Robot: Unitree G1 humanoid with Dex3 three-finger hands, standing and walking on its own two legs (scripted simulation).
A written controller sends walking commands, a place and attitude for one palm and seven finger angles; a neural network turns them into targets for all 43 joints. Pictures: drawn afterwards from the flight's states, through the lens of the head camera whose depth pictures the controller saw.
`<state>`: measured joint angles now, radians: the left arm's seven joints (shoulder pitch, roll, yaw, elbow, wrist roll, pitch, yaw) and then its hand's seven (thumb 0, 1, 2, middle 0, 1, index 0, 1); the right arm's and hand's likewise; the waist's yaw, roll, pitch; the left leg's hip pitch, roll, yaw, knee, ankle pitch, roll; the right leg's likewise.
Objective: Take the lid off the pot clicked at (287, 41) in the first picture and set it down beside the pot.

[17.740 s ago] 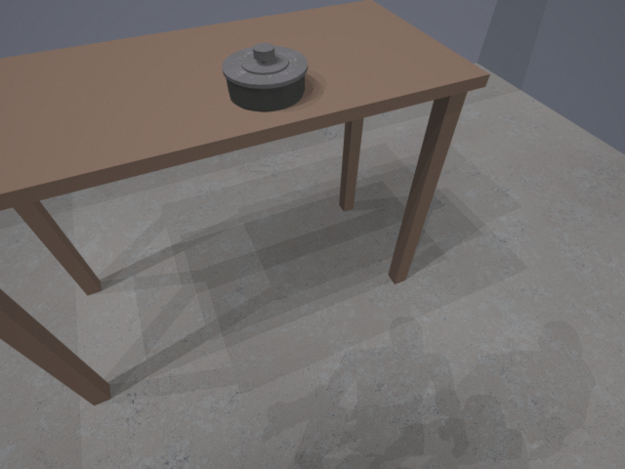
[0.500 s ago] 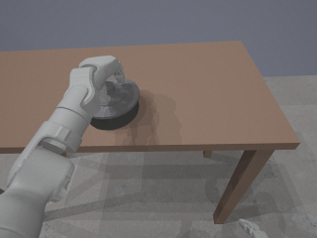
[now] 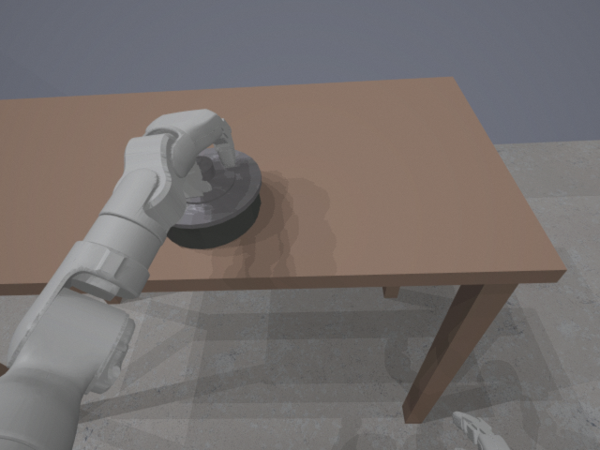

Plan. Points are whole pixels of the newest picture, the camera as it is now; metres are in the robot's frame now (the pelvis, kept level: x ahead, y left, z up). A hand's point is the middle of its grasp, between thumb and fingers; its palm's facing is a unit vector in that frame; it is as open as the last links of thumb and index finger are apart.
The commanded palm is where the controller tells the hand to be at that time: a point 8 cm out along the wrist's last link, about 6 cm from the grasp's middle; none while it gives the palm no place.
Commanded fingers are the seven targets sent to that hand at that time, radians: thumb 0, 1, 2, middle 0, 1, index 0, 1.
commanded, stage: close the fingers and squeeze the knob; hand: left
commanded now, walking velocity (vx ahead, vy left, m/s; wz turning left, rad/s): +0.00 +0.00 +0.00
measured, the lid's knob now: (199, 169) +0.46 +0.15 +0.15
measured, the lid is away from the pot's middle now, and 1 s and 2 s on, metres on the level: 0.00 0.00 0.00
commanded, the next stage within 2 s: lift the lid straight up in 0.90 s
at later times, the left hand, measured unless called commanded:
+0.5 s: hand (195, 175) +0.43 +0.14 +0.17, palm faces -0.27 -0.08 -0.96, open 6.2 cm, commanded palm +0.41 +0.15 +0.22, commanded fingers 0.00 0.46 0.92 -0.72 -0.94 -0.89 -1.02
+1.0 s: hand (195, 177) +0.42 +0.14 +0.17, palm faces -0.31 -0.07 -0.95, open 4.4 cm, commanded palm +0.41 +0.15 +0.22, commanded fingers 0.00 0.69 1.00 -0.77 -0.99 -1.22 -1.13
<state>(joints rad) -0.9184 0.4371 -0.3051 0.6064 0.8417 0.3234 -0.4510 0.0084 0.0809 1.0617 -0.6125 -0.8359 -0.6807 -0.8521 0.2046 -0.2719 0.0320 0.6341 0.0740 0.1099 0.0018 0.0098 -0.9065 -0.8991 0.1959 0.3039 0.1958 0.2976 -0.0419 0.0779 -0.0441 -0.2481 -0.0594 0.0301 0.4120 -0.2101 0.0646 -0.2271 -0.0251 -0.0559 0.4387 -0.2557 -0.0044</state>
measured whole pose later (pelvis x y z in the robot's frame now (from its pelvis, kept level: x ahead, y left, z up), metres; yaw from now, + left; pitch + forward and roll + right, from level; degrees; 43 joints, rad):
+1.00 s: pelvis -0.01 +0.00 +0.00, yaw +1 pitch +2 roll +0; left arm -0.97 0.43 -0.34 0.68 0.84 0.33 -0.47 -0.05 0.32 0.87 -0.57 -0.90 -1.10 -1.09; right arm 0.21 -0.27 0.03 0.66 0.07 0.11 -0.01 0.01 -0.91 -0.90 0.20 0.30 0.20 0.30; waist -0.04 0.07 -0.04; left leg -0.25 -0.06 0.02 0.42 -0.20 0.06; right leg -0.23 -0.02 -0.07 0.45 -0.25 -0.01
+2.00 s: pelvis -0.01 +0.00 +0.00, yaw +0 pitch +1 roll +0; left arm -1.06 0.48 -0.31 0.59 0.85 0.37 -0.52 0.00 0.67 0.99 -0.77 -0.99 -1.26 -1.13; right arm 0.15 -0.27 0.04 0.64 0.07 0.09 -0.01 0.01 -0.91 -0.90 0.20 0.30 0.20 0.30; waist -0.03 0.08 -0.05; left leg -0.22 -0.06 0.03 0.38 -0.18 0.06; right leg -0.21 -0.02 -0.06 0.42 -0.24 -0.01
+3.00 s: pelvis +0.00 +0.01 +0.00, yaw +0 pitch +2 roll +0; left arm -1.10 0.51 -0.31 0.55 0.86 0.37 -0.55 0.00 -0.20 1.35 -0.79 -0.22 -0.87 -0.24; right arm 0.17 -0.27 0.04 0.64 0.07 0.09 -0.01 0.01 -0.91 -0.90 0.20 0.30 0.20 0.30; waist -0.03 0.08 -0.04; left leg -0.24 -0.07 0.02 0.38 -0.19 0.07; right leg -0.21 -0.03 -0.05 0.41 -0.23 0.00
